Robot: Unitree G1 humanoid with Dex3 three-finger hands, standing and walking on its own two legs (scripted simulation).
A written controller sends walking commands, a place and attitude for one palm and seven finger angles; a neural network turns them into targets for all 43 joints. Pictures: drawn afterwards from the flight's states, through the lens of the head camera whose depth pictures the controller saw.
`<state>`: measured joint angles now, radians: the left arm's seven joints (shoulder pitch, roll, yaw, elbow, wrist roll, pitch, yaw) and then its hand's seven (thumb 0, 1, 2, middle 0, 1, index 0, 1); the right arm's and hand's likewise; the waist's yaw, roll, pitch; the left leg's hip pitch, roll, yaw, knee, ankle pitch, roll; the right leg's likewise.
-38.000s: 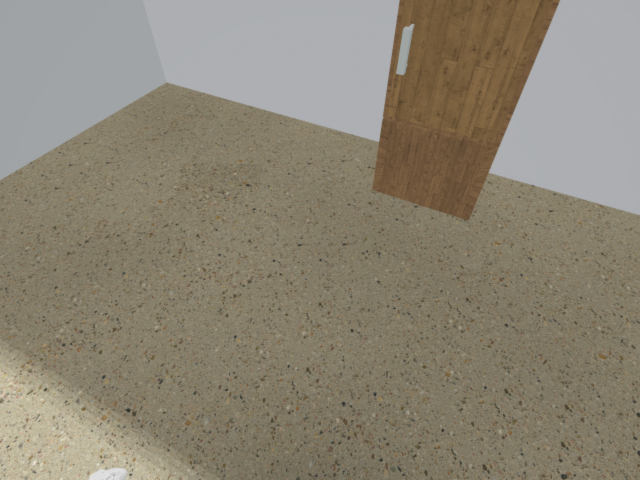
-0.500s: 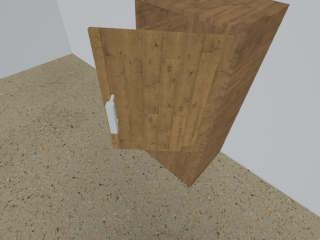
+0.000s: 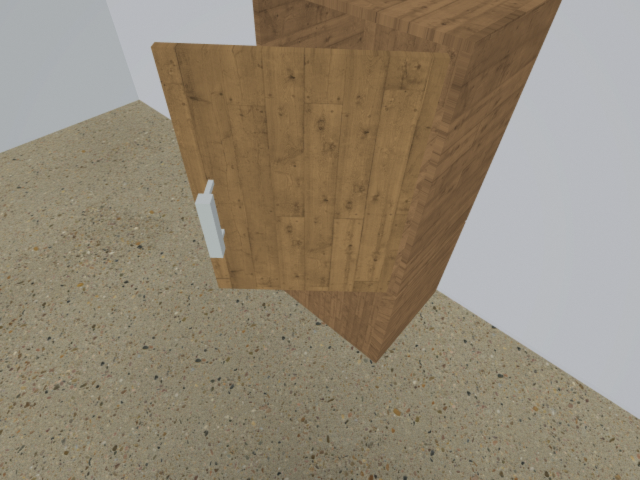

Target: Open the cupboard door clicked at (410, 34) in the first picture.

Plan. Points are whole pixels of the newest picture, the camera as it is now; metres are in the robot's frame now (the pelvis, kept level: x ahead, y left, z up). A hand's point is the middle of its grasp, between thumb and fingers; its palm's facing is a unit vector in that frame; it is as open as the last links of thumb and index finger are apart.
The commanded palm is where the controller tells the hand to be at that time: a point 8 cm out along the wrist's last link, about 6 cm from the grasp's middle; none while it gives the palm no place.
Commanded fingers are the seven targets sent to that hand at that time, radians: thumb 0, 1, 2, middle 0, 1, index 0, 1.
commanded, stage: come to a stop and stand still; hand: left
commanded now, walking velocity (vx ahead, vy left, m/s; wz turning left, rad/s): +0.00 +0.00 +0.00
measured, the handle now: (213, 219) +0.58 +0.25 -0.06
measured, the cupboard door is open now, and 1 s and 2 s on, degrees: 41 41 41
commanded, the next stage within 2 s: look again from close up in 0.44 s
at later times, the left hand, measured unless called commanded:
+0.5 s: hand out of the picture -0.07 +0.17 -0.17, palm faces +0.05 -0.98 -0.17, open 7.4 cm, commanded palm none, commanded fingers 0.00 0.90 0.90 -0.20 -0.30 -0.20 -0.30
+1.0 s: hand out of the picture +0.00 +0.18 -0.17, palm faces +0.03 -0.98 -0.21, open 7.4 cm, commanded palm none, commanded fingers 0.00 0.90 0.90 -0.20 -0.30 -0.20 -0.30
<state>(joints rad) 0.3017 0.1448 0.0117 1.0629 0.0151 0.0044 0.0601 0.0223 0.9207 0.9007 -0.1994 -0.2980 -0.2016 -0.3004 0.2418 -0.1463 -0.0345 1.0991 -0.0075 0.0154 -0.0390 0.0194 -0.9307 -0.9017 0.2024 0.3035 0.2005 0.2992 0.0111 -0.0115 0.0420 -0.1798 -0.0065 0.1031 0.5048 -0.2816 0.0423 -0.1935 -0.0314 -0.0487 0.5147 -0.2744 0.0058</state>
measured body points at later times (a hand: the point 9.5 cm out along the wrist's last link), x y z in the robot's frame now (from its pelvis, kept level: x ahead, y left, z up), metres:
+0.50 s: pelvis -0.03 +0.01 +0.01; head -0.03 +0.01 +0.46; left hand -0.07 +0.22 -0.16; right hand -0.04 -0.21 -0.15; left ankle +0.00 +0.09 -0.74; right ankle +0.00 -0.12 -0.74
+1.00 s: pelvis -0.01 +0.00 +0.00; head +0.00 -0.01 +0.45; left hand +0.00 +0.23 -0.15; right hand +0.01 -0.22 -0.16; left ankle +0.00 +0.09 -0.74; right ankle +0.00 -0.12 -0.74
